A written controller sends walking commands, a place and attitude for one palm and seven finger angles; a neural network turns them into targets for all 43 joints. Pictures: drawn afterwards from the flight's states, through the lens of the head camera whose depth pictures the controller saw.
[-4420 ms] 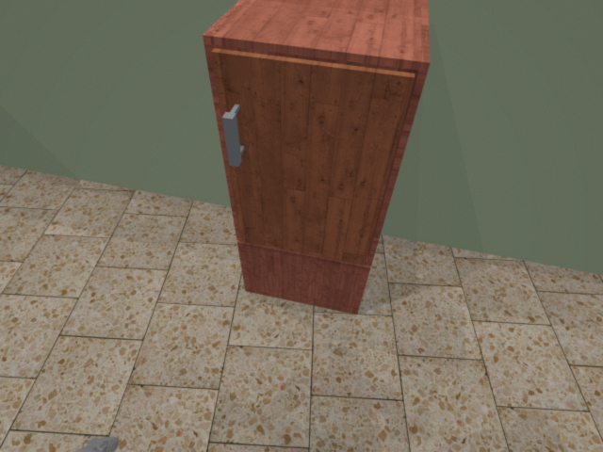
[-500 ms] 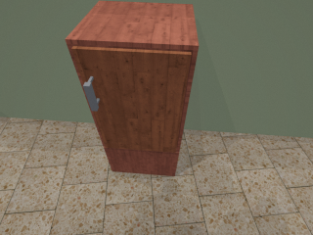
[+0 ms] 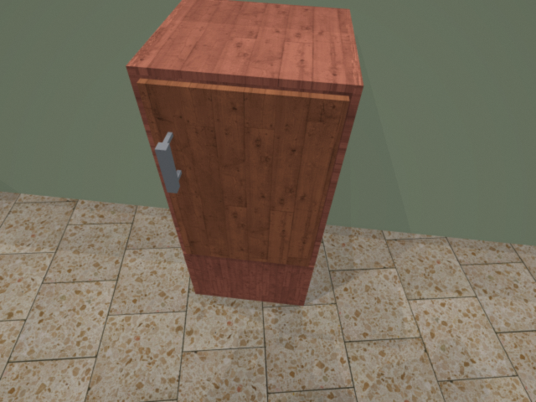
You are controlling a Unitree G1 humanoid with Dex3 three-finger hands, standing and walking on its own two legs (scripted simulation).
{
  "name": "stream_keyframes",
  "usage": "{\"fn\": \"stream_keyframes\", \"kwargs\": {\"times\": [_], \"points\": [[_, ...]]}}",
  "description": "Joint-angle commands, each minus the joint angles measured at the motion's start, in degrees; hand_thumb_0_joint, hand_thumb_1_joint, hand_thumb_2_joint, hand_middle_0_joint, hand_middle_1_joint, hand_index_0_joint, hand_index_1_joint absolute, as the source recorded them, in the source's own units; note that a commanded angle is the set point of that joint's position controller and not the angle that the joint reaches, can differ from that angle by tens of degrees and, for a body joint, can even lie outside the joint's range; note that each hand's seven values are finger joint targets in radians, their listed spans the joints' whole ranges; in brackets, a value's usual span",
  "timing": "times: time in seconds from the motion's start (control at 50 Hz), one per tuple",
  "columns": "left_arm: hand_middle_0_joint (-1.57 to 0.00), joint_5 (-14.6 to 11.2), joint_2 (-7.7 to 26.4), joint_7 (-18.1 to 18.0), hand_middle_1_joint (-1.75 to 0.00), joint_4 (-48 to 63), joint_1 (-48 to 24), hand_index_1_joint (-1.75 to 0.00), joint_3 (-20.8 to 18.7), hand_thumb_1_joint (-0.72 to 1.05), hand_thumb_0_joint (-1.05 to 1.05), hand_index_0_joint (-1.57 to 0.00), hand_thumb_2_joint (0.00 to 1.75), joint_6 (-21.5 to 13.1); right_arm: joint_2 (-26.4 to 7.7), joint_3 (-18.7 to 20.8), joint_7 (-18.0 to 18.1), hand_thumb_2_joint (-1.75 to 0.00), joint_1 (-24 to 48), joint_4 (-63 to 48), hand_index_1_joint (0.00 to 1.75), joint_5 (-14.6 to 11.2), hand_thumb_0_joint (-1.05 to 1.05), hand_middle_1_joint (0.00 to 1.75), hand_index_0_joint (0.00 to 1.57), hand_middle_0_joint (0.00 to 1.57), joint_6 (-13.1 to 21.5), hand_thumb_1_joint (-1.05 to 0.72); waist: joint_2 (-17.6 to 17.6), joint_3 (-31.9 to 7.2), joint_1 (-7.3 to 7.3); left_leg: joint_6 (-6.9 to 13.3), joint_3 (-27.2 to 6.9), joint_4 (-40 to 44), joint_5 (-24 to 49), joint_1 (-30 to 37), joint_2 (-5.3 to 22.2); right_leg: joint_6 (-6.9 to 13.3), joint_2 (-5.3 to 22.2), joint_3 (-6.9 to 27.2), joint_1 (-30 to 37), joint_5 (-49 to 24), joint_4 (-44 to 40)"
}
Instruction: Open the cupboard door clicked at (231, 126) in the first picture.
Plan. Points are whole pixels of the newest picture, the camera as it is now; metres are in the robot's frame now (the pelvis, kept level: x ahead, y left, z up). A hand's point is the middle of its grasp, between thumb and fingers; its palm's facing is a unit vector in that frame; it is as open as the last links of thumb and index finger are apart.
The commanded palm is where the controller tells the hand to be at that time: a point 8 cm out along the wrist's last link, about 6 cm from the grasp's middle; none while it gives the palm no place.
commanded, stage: look again from close up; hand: left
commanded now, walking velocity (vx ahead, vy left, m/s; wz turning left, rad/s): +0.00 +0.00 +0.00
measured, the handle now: (171, 162) +0.58 +0.25 -0.01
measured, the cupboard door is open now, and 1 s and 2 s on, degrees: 0 0 0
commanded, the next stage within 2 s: raise the hand with hooked fingers in 0.62 s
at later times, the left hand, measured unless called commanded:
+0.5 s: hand out of the picture +0.03 +0.22 -0.18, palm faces -0.01 -0.97 -0.25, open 7.3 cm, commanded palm none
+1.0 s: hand (139, 346) +0.20 +0.20 -0.02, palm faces +0.08 -0.99 -0.06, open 7.9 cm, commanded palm +0.13 +0.27 -0.06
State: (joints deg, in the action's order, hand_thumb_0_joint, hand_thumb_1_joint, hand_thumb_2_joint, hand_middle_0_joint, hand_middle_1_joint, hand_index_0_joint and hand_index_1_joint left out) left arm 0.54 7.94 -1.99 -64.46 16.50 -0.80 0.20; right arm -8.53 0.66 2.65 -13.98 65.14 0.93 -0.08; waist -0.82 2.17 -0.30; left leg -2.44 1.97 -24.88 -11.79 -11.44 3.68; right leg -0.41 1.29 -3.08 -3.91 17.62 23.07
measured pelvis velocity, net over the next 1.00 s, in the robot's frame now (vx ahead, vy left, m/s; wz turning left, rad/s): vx -0.03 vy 0.00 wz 0.00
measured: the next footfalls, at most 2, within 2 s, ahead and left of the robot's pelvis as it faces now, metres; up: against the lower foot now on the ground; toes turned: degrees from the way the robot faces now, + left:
none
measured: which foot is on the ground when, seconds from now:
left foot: down 0.00-1.00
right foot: down 0.00-1.00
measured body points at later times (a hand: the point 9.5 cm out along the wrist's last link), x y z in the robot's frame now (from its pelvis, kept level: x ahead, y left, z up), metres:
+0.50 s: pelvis +0.00 +0.03 -0.01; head +0.02 +0.02 +0.44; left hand +0.03 +0.27 -0.16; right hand +0.02 -0.20 -0.17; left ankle +0.02 +0.15 -0.74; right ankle -0.06 -0.12 -0.74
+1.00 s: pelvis -0.03 +0.00 -0.05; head +0.01 +0.00 +0.40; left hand +0.19 +0.26 -0.02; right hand +0.16 -0.26 -0.12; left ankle +0.02 +0.15 -0.74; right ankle -0.06 -0.12 -0.74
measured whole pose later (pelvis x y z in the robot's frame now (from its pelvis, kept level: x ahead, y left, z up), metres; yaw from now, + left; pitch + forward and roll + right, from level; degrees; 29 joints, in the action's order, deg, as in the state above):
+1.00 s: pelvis -0.03 +0.00 -0.05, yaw +0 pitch +10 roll +1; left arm -12.9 11.7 15.1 -14.8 16.2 -13.3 -27.8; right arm -12.6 4.1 2.0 -9.0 38.4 -0.1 14.3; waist -1.0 -6.8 0.5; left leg -2.3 1.2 -50.4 -20.3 -40.2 3.7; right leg 0.0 2.7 -2.9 -34.2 29.0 53.1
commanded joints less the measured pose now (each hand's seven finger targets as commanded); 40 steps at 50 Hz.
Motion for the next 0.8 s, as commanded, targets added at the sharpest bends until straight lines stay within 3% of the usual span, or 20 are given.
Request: {"fn": "stream_keyframes", "kwargs": {"times": [0.0, 0.06, 0.08, 0.1, 0.12, 0.14, 0.16, 0.18, 0.24, 0.34, 0.36, 0.42, 0.54, 0.62, 0.68, 0.7, 0.72, 0.74, 0.76, 0.78], "points": [[-0.2, 0.2, 5.8, -0.1, -0.3, 1.2, 4.1, -0.3, -0.9, 0.9, 0.0, -0.2, 0.9, -0.7, -5.6, 0.5, -0.2, -0.9, -3.5, -1.3, 0.3, -0.3, 0.0, 0.3, 0.2, 0.2, 0.8, -0.9, 1.5, 2.1, 0.18, 2.5, -2.8, 3.4, 12.7, 3.4, 2.9, 0.8, 4.6, 3.1, -6.0, -12.3, -5.0], [-0.2, 0.2, 6.2, 0.0, -0.3, 1.4, 4.0, -0.3, -0.9, 0.9, 0.0, -0.2, 0.9, -0.6, -6.2, 0.5, -0.2, -0.9, -3.2, -1.5, 0.3, -0.4, 0.0, 0.3, 0.2, 0.2, 0.8, -0.9, 1.1, 1.9, 0.02, 2.6, -3.1, 3.8, 12.3, 3.6, 2.9, 0.7, 4.7, 3.0, -5.8, -11.4, -5.3], [-0.2, 1.1, 7.0, -2.4, -0.3, 0.6, 7.6, -0.3, -0.2, 0.9, 0.0, -0.2, 0.9, -2.7, -7.6, 0.6, -1.3, -0.9, 1.6, -5.8, 0.3, -0.7, 0.0, 0.3, 0.2, 0.2, 1.8, -0.9, 0.4, 4.1, -1.51, 1.6, -0.7, -9.5, 13.9, -1.6, 2.6, 0.1, 7.9, 8.0, -8.9, -32.3, -5.1], [-0.2, 0.7, 9.9, -1.9, -0.3, 3.9, 4.0, -0.3, -0.6, 0.9, 0.0, -0.2, 0.9, -3.2, -4.2, 0.4, -1.8, -0.9, -1.7, -7.5, 0.3, -0.4, 0.0, 0.3, 0.2, 0.2, 1.2, -0.9, -1.2, 1.8, 2.05, 2.3, -1.0, -7.2, -1.3, -2.8, 0.9, 2.2, 9.6, 7.5, -8.0, -27.1, -3.3], [-0.2, 0.6, 9.2, -1.5, -0.3, 5.0, 1.2, -0.3, -0.3, 0.9, 0.0, -0.2, 0.9, -3.1, -4.8, 0.5, -1.9, -0.9, -4.1, -7.2, 0.3, -0.2, 0.0, 0.3, 0.2, 0.2, 1.0, -0.9, -0.5, 0.3, 2.87, 2.4, -1.2, -5.9, -1.4, -2.2, 1.0, 3.1, 7.7, 5.9, -9.5, -15.3, -1.6], [-0.2, 0.4, 8.6, -1.3, -0.3, 6.1, 0.7, -0.3, -0.2, 0.9, 0.0, -0.2, 0.9, -3.0, -5.8, 0.6, -2.1, -0.9, -5.1, -7.3, 0.3, -0.1, 0.0, 0.3, 0.2, 0.2, 1.1, -0.9, 1.4, -0.7, 2.82, 2.8, -2.1, -4.8, 2.6, -2.6, 1.6, 3.2, 5.3, 4.7, -9.3, -9.6, 0.4], [-0.2, 0.6, 8.4, -1.2, -0.3, 6.5, 1.7, -0.3, -0.5, 0.9, 0.0, -0.2, 0.9, -2.7, -6.6, 0.6, -2.1, -0.9, -5.3, -7.5, 0.3, 0.2, 0.0, 0.3, 0.2, 0.2, 1.5, -0.9, 5.9, -2.7, 1.88, 3.5, -2.4, -4.4, 7.8, -1.8, 2.3, 2.9, 4.1, 3.2, -7.5, -9.3, 2.9], [-0.2, 0.4, 8.5, -1.0, -0.3, 6.6, 2.6, -0.3, -0.4, 0.9, 0.0, -0.2, 0.9, -2.4, -7.3, 0.5, -2.0, -0.9, -4.9, -8.1, 0.3, 0.1, 0.0, 0.3, 0.2, 0.2, 1.5, -0.9, 6.4, -4.0, 1.28, 4.2, -3.3, -4.5, 10.2, -1.5, 2.7, 2.6, 3.3, 2.6, -6.7, -7.3, 3.9], [-0.2, 0.3, 7.7, -0.8, -0.3, 6.5, 3.2, -0.3, -0.3, 0.9, 0.0, -0.2, 0.9, -1.6, -8.2, 0.6, -1.6, -0.9, -4.1, -8.9, 0.3, -0.1, 0.0, 0.3, 0.2, 0.2, 1.5, -0.9, 2.4, -2.0, 0.78, 4.9, -4.2, -3.8, 10.9, -2.6, 3.3, 2.2, 2.5, 2.2, -7.7, -4.4, 4.5], [-0.2, 0.4, 8.6, -0.5, -0.3, 6.7, 1.9, -0.3, -0.3, 0.9, 0.0, -0.2, 0.9, -0.8, -8.2, 0.4, -1.6, -0.9, -3.1, -8.7, 0.3, 0.0, 0.0, 0.3, 0.2, 0.2, 1.3, -0.9, 1.7, 2.7, 0.35, 4.9, -4.3, -0.5, 3.5, -5.1, 2.5, 1.6, 2.8, 2.4, -9.8, -0.3, 3.6], [-0.2, 0.5, 8.6, -0.4, -0.3, 6.6, 2.0, -0.3, -0.3, 0.9, 0.0, -0.2, 0.9, -0.9, -8.0, 0.4, -1.6, -0.9, -3.0, -8.4, 0.3, 0.1, 0.0, 0.3, 0.2, 0.2, 1.4, -0.9, 3.3, 2.2, 0.09, 5.0, -4.5, -0.2, 4.9, -4.6, 2.5, 1.6, 2.9, 2.4, -9.2, -1.3, 3.9], [-0.2, 0.3, 9.4, -0.3, -0.3, 6.4, 1.8, -0.3, -0.4, 0.9, 0.0, -0.2, 0.9, -0.9, -8.4, 0.4, -1.6, -0.9, -2.8, -8.0, 0.3, 0.0, 0.0, 0.3, 0.2, 0.2, 1.5, -0.9, 1.2, 0.5, 0.13, 4.8, -3.8, -0.4, 5.0, -3.0, 2.3, 1.3, 3.4, 2.7, -9.1, -2.6, 3.4], [-0.2, 0.4, 10.1, -0.1, -0.3, 6.1, 1.6, -0.3, -0.4, 0.9, 0.0, -0.2, 0.9, -0.9, -8.6, 0.4, -1.5, -0.9, -2.3, -7.1, 0.3, -0.1, 0.0, 0.3, 0.2, 0.2, 1.7, -0.9, 1.1, -0.4, 0.01, 4.6, -3.0, -0.2, 6.8, -1.4, 2.2, 1.2, 4.0, 3.4, -8.9, -5.1, 2.6], [-0.2, 0.4, 10.6, -0.1, -0.3, 5.7, 1.5, -0.3, -0.6, 0.9, 0.0, -0.2, 0.9, -1.2, -8.7, 0.4, -1.3, -0.9, -2.0, -6.4, 0.3, -0.1, 0.0, 0.3, 0.2, 0.2, 1.9, -0.9, 1.2, -2.4, 0.03, 4.4, -2.2, -1.4, 12.2, 0.6, 2.2, 1.2, 4.5, 3.4, -7.6, -10.8, 3.1], [-0.2, 0.5, 10.6, -0.1, -0.3, 5.3, 1.4, -0.3, -0.6, 0.9, 0.0, -0.2, 0.9, -1.2, -8.9, 0.5, -1.2, -0.9, -1.3, -6.0, 0.3, -0.2, 0.0, 0.3, 0.2, 0.2, 1.8, -0.9, 0.6, -1.4, -0.01, 4.4, -2.0, -1.5, 12.8, 0.8, 2.4, 1.2, 4.6, 3.4, -8.0, -11.9, 2.7], [-0.2, 0.8, 8.9, -2.3, -0.3, 4.3, 5.4, -0.3, -0.2, 0.9, 0.0, -0.2, 0.9, -1.9, -10.0, 0.9, -1.6, -0.9, 1.5, -9.4, 0.3, -0.7, 0.0, 0.3, 0.2, 0.2, 1.6, -0.9, -1.9, 1.8, -0.82, 3.0, -1.9, -11.8, 16.9, -2.4, 3.5, 0.6, 6.7, 8.2, -10.5, -25.8, -0.8], [-0.2, -9.0, 26.1, -2.4, -0.32, 93.1, -36.7, -0.32, -12.7, 0.88, 0.0, -0.2, 0.89, -14.3, -16.8, 3.1, 0.5, -0.9, -1.6, -26.0, 0.3, -2.8, 0.0, 0.3, 0.2, 0.2, 10.6, -0.9, 9.2, -27.6, 5.2, 4.1, -1.0, -4.1, 24.7, 12.9, -2.5, 2.5, 1.6, -0.4, -6.9, -30.9, 7.0], [-0.2, -5.0, 20.3, -4.1, -0.33, 77.0, -6.1, -0.33, -10.8, 0.85, 0.0, -0.2, 0.88, -11.5, -11.8, 1.4, 2.9, -0.9, 2.7, -23.9, 0.3, -2.4, 0.0, 0.3, 0.2, 0.2, 16.3, -0.9, 17.3, -27.1, -0.67, 4.5, -2.8, -1.8, 32.2, 20.6, 0.6, 2.6, -0.7, -2.2, -11.2, -17.1, 13.3], [-0.21, -7.5, 5.5, -5.2, -0.34, 68.9, 8.5, -0.34, -2.4, 0.83, 0.0, -0.21, 0.87, -4.3, -8.9, 1.9, 2.6, -0.9, 4.1, -23.4, 0.3, -3.8, 0.0, 0.3, 0.2, 0.2, 17.9, -0.9, 15.3, -18.7, 1.32, 3.0, -2.8, -1.0, 28.8, 12.8, -0.4, 1.4, -1.3, -4.2, -16.5, -5.3, 14.8], [-0.21, -8.9, 1.5, -3.9, -0.36, 66.5, 6.3, -0.36, -2.3, 0.81, 0.0, -0.21, 0.86, -4.1, -9.1, 2.8, 2.3, -0.9, 1.6, -22.5, 0.3, -4.0, 0.0, 0.3, 0.2, 0.2, 17.9, -0.9, 9.2, -10.0, 2.5, 2.9, -2.7, -3.2, 24.1, 6.6, -0.8, 1.0, -0.8, -3.7, -18.9, -4.7, 12.0]]}}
